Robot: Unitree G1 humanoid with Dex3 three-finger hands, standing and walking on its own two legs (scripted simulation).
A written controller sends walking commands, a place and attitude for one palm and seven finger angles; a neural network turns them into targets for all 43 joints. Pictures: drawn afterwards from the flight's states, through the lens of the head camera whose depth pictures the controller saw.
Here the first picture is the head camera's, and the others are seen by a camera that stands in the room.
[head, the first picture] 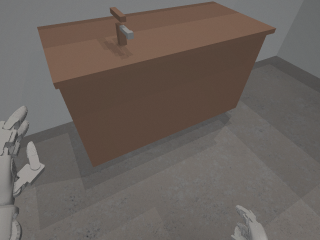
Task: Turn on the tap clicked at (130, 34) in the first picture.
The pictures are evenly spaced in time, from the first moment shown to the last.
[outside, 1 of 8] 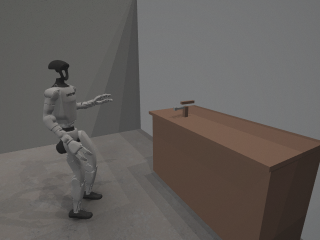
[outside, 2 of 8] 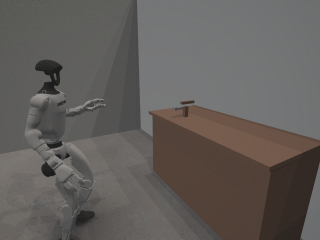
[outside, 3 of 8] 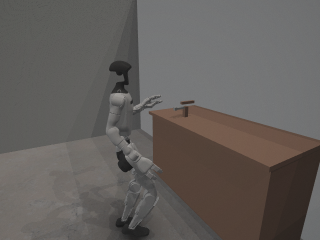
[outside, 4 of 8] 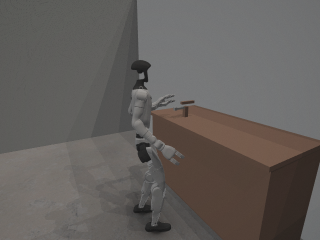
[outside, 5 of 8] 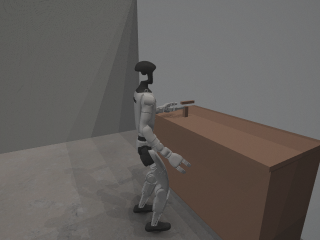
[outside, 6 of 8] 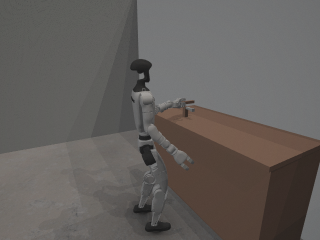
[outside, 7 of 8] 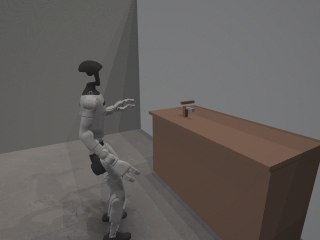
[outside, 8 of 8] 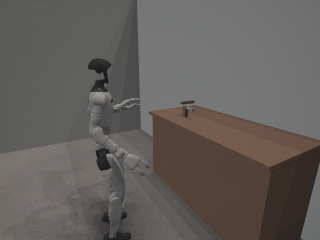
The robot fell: no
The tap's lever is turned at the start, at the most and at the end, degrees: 0 85 85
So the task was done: yes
